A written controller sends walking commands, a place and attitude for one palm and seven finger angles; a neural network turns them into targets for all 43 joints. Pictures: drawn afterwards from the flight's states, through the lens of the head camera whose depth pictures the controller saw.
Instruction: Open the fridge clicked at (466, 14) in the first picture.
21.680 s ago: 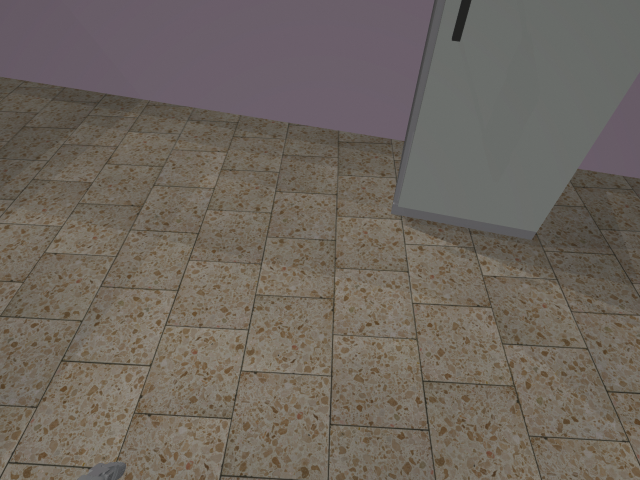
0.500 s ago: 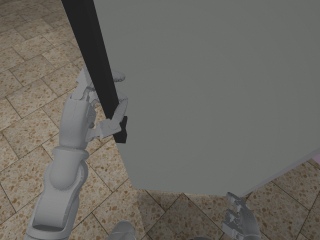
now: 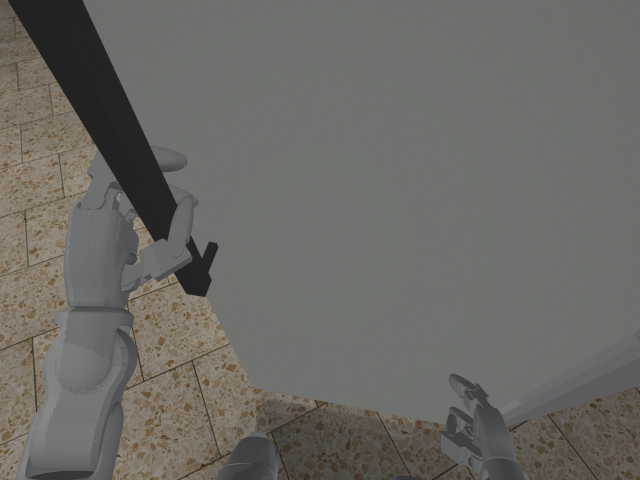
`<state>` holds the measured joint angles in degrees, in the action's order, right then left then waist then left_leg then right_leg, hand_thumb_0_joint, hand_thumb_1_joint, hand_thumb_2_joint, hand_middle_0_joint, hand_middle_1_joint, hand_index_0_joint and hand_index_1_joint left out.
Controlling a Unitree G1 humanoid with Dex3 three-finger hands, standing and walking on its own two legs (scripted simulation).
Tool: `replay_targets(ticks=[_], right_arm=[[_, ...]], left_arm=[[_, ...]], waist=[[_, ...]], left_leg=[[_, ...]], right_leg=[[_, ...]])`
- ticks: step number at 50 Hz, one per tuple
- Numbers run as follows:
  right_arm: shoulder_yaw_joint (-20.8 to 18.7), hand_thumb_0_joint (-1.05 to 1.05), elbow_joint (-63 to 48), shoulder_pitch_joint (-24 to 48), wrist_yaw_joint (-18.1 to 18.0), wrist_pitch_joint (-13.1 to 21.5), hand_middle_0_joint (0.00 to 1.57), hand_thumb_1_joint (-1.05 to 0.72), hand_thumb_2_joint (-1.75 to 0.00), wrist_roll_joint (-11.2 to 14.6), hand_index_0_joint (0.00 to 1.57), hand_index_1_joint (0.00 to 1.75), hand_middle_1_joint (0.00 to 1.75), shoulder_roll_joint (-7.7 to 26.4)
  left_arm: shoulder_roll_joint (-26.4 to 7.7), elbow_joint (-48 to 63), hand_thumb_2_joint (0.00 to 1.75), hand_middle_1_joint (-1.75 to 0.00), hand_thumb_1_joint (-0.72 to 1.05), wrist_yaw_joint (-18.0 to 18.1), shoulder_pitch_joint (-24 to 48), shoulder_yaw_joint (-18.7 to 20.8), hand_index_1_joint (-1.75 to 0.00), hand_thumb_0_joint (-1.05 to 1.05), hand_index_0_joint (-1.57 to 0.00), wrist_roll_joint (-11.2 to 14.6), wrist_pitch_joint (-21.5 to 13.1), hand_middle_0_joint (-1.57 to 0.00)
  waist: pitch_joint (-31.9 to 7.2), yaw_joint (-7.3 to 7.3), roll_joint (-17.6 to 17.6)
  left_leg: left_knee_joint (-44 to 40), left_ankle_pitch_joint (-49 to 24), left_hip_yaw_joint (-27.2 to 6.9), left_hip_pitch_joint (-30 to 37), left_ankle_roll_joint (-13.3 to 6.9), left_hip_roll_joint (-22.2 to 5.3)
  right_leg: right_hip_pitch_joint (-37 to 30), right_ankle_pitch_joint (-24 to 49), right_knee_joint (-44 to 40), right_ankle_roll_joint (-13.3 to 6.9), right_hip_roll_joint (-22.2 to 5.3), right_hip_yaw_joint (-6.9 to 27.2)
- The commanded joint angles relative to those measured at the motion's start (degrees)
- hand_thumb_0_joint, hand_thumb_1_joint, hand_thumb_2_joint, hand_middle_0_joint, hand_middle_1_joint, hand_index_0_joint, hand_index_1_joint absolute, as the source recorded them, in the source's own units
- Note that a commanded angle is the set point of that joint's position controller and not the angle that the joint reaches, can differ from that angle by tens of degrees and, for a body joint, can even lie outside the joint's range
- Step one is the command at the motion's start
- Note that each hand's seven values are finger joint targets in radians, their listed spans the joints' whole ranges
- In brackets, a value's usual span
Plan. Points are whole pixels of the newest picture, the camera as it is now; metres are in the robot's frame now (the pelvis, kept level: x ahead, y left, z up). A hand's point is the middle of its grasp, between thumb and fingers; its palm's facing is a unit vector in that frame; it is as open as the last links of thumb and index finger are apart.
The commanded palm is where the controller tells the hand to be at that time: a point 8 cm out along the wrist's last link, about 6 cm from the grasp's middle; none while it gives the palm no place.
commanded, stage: stop walking and hold the door back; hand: left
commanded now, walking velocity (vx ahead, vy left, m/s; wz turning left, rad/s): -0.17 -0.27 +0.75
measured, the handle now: (155, 162) +0.33 +0.17 +0.24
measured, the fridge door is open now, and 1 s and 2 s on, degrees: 65 68 66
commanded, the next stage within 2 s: loosen the grip on the handle in 1.26 s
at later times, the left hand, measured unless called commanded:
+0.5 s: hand (172, 263) +0.26 +0.15 +0.19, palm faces +0.33 -0.93 -0.18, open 5.7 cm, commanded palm +0.24 +0.20 +0.18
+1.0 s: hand (176, 247) +0.28 +0.15 +0.19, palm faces +0.28 -0.95 -0.16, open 5.6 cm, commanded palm +0.25 +0.19 +0.18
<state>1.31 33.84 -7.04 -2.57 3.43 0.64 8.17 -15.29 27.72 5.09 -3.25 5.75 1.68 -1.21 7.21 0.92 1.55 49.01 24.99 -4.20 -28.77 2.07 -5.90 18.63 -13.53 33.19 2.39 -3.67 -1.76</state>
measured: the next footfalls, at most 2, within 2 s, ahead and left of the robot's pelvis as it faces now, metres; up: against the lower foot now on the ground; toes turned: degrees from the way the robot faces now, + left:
left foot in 0.20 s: -0.02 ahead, +0.08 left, +0.00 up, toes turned +18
right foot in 0.48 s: +0.01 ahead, -0.15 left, +0.00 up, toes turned +8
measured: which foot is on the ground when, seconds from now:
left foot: up 0.00-0.18, down 0.20-1.00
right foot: down 0.00-0.20, up 0.22-0.46, down 0.48-1.00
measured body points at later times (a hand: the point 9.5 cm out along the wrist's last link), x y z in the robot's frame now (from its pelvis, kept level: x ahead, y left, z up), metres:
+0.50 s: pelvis -0.07 -0.07 +0.00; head -0.06 -0.07 +0.45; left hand +0.24 +0.20 +0.20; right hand +0.16 -0.20 -0.09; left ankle -0.04 +0.05 -0.71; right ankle -0.01 -0.20 -0.73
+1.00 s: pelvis -0.09 -0.05 +0.01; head -0.08 -0.06 +0.46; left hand +0.26 +0.20 +0.20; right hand +0.07 -0.25 -0.12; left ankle -0.06 +0.07 -0.72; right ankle -0.03 -0.15 -0.72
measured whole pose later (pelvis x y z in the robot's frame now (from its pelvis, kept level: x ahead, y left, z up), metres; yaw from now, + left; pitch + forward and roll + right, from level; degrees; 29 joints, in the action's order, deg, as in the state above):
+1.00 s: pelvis -0.09 -0.05 +0.01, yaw +11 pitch -2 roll +0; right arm 1.9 40.9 -14.2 -4.4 1.8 1.2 11.5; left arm -12.1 -20.6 5.3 29.0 3.4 2.8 -5.7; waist 2.9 -0.9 2.7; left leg 32.9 14.1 6.8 -16.8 -0.4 -2.5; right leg 15.4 -15.0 32.8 -0.7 -1.1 -3.5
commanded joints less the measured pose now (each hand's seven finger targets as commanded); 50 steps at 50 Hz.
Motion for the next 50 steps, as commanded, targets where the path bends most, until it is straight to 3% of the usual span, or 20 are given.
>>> replay_targets(ticks=[1,2,4,8,11,12,15,21,22,23,24,27,30,32,35,37,41,44,46,50], right_arm=[[-3.3,0.00,-8.0,6.6,-1.3,3.1,0.20,-0.90,-0.90,0.1,0.20,0.30,0.30,5.6],[-2.6,0.00,-8.7,6.3,-1.6,2.9,0.20,-0.90,-0.90,0.0,0.20,0.30,0.30,4.7],[-1.5,0.00,-7.5,4.6,-2.3,2.5,0.20,-0.90,-0.90,-0.5,0.20,0.30,0.30,5.1],[-1.3,0.00,-7.4,2.2,-2.8,1.5,0.20,-0.90,-0.90,-0.7,0.20,0.30,0.30,6.5],[-1.9,0.00,-9.5,4.2,-1.8,0.8,0.20,-0.90,-0.90,0.6,0.20,0.30,0.30,10.1],[-1.0,0.00,-7.4,4.1,-1.8,0.6,0.20,-0.90,-0.90,0.2,0.20,0.30,0.30,8.7],[-2.4,0.00,-4.5,2.8,-1.8,0.6,0.20,-0.90,-0.90,0.7,0.20,0.30,0.30,10.6],[-1.2,0.00,-3.8,3.4,-2.8,-0.8,0.20,-0.90,-0.90,0.3,0.20,0.30,0.30,10.4],[-1.3,0.00,-3.7,3.5,-2.9,-1.1,0.20,-0.90,-0.90,0.1,0.20,0.30,0.30,9.8],[-1.5,0.00,-3.9,3.6,-3.1,-1.4,0.20,-0.90,-0.90,-0.3,0.20,0.30,0.30,8.9],[-2.0,0.00,-4.0,5.0,-3.3,-0.7,0.20,-0.90,-0.90,-0.9,0.20,0.30,0.30,10.2],[-1.8,0.00,-1.7,3.8,-3.0,0.7,0.20,-0.90,-0.90,-0.1,0.20,0.30,0.30,9.6],[-1.7,0.00,-1.2,2.9,-3.7,0.3,0.20,-0.90,-0.90,-0.6,0.20,0.30,0.30,9.8],[-1.4,0.00,-0.6,2.3,-3.5,0.6,0.20,-0.90,-0.90,-0.6,0.20,0.30,0.30,9.4],[-2.8,0.00,-2.7,1.9,-2.5,1.0,0.20,-0.90,-0.90,0.3,0.20,0.30,0.30,11.4],[-1.6,0.00,-2.8,2.6,-2.4,1.4,0.20,-0.90,-0.90,0.7,0.20,0.30,0.30,9.3],[-2.4,0.00,-1.9,0.3,-2.3,1.6,0.20,-0.90,-0.90,0.4,0.20,0.30,0.30,12.0],[-1.9,0.00,-2.5,-0.4,-2.6,1.7,0.20,-0.90,-0.90,0.0,0.20,0.30,0.30,10.5],[-2.7,0.00,-1.5,-1.3,-2.8,1.5,0.20,-0.90,-0.90,0.4,0.20,0.30,0.30,11.1],[-2.0,0.00,-1.3,-0.2,-3.0,2.0,0.20,-0.90,-0.90,0.0,0.20,0.30,0.30,10.6]], left_arm=[[-10.3,20.3,0.90,-1.40,0.90,1.4,9.2,9.1,-1.40,0.00,-0.45,0.1,-6.4,-0.45],[-8.0,21.5,0.90,-1.40,0.90,1.4,8.1,8.0,-1.40,0.00,-0.45,0.4,-6.7,-0.45],[-4.6,8.7,0.90,-1.40,0.90,2.1,11.8,4.7,-1.40,0.00,-0.45,0.1,-5.5,-0.45],[-1.5,3.9,0.90,-1.40,0.90,2.0,24.6,-2.3,-1.40,0.00,-0.45,-0.4,-6.6,-0.45],[2.4,-0.8,0.90,-1.40,0.90,1.8,34.3,-9.6,-1.40,0.00,-0.45,-0.2,-7.8,-0.45],[0.7,-2.8,0.90,-1.40,0.90,2.3,40.4,-8.0,-1.40,0.00,-0.45,-1.1,-8.0,-0.45],[0.8,-12.3,0.90,-1.40,0.90,2.0,45.8,-8.3,-1.40,0.00,-0.45,-1.4,-6.4,-0.45],[-0.4,-27.4,0.90,-1.40,0.90,1.4,54.0,-7.1,-1.40,0.00,-0.45,-0.1,-4.4,-0.45],[-2.8,-30.0,0.90,-1.40,0.90,1.5,55.2,-4.9,-1.40,0.00,-0.45,-0.1,-4.4,-0.45],[-6.6,-31.2,0.90,-1.40,0.90,1.6,56.1,-1.9,-1.40,0.00,-0.45,0.3,-4.2,-0.45],[-11.2,-29.4,0.90,-1.40,0.90,1.7,57.7,2.8,-1.40,0.00,-0.45,1.0,-4.7,-0.45],[-6.4,-33.4,0.90,-1.40,0.90,1.3,60.5,-0.2,-1.40,0.00,-0.45,1.1,-4.6,-0.45],[-10.0,-38.4,0.90,-1.40,0.90,1.4,57.8,4.4,-1.40,0.00,-0.45,0.4,-5.8,-0.45],[-6.8,-37.7,0.90,-1.40,0.90,0.9,59.4,1.3,-1.40,0.00,-0.45,0.4,-6.9,-0.45],[-0.2,-34.6,0.90,-1.40,0.90,-0.3,59.3,-3.2,-1.40,0.00,-0.45,0.8,-9.1,-0.45],[-0.1,-34.2,0.90,-1.40,0.90,-0.3,62.4,-3.6,-1.40,0.00,-0.45,0.8,-9.6,-0.45],[-2.0,-35.3,0.90,-1.40,0.90,-0.1,57.5,-2.6,-1.40,0.00,-0.45,0.2,-8.9,-0.45],[-4.5,-34.5,0.90,-1.40,0.90,0.2,59.4,-1.4,-1.40,0.00,-0.45,0.0,-8.4,-0.45],[-7.7,-39.3,0.90,-1.40,0.90,0.7,54.4,1.4,-1.40,0.00,-0.45,0.7,-6.8,-0.45],[-7.5,-35.7,0.90,-1.40,0.90,0.6,54.9,2.1,-1.40,0.00,-0.45,0.7,-8.1,-0.45]], waist=[[-17.0,0.11,-14.8],[-17.5,0.10,-13.8],[-19.9,-0.70,-13.2],[-23.4,-1.90,-9.5],[-21.9,-0.23,18.0],[-20.9,-2.03,17.3],[-18.2,-2.12,5.8],[-18.0,-0.39,5.9],[-16.6,-0.10,-2.9],[-14.9,0.16,-17.2],[-14.3,1.44,-14.6],[-16.6,0.21,-16.2],[-17.7,1.31,-16.8],[-20.3,-0.41,-9.6],[-21.6,-0.27,8.7],[-18.9,-2.06,6.5],[-19.8,-0.42,3.7],[-20.9,-2.12,-1.4],[-17.2,-1.08,-12.4],[-20.5,-0.50,-7.6]], left_leg=[[23.4,9.7,7.1,-2.9,0.5,2.9],[16.4,11.9,8.1,-1.3,0.7,2.5],[4.6,8.6,9.3,4.1,0.1,3.8],[-22.5,-10.0,9.6,19.1,-1.6,5.9],[-28.3,-46.7,-14.8,30.2,-12.6,-17.4],[-30.4,-39.7,-17.7,27.3,-13.4,-17.0],[-30.0,-22.8,-8.0,23.0,-11.8,-12.1],[-28.3,8.5,1.6,8.4,-6.0,-3.3],[-17.3,6.8,4.9,4.6,-3.9,0.5],[-4.1,3.7,7.4,-1.0,-1.3,5.6],[6.2,2.3,4.7,-1.5,-0.6,6.5],[8.3,-0.8,1.6,-2.9,-0.7,4.2],[-10.4,-1.9,8.2,9.5,-1.7,4.8],[-24.2,-10.2,11.8,20.9,-1.8,6.2],[-30.2,-10.6,-6.7,24.5,-8.5,-10.2],[-35.6,-3.2,-15.5,21.2,-12.6,-14.9],[-24.9,-20.7,-1.0,20.3,-8.0,-10.0],[-19.6,-10.5,8.0,14.7,-2.7,-2.3],[-15.6,-4.4,8.1,12.9,-1.6,1.4],[-21.7,-16.0,6.4,19.0,-2.3,0.3]], right_leg=[[-9.7,16.2,-11.5,-14.4,-17.2,7.2],[-13.0,26.3,-8.6,-14.3,-16.6,2.0],[-12.7,37.9,-5.3,-11.9,-16.6,2.5],[-9.6,28.4,0.5,-6.4,-14.3,2.2],[9.0,-19.5,19.2,0.4,-1.0,-1.3],[9.9,-18.6,26.6,-0.3,-0.8,1.8],[8.1,-11.0,23.8,-0.1,-0.4,1.2],[-14.3,-9.0,-4.7,-2.0,2.4,-4.1],[-13.7,-14.8,-13.0,-5.0,-3.6,5.6],[-11.5,-23.2,-21.9,-10.4,-15.1,24.5],[-8.7,-16.5,-24.1,-12.9,-19.6,29.2],[-12.5,-6.9,-16.4,-10.8,-17.2,19.8],[-7.5,0.7,-12.7,-8.5,-13.2,9.8],[-3.9,-3.9,-7.8,-5.8,-10.0,5.6],[3.0,-9.4,8.9,-1.0,2.4,-3.6],[5.6,-15.3,17.3,-1.1,2.4,-0.1],[-5.6,-5.4,-2.7,-1.7,1.5,-1.5],[-9.7,0.6,-10.2,-5.4,-6.3,8.1],[-5.8,-7.0,-14.3,-6.9,-9.6,13.7],[-6.9,5.1,-9.7,-5.2,-6.9,8.2]])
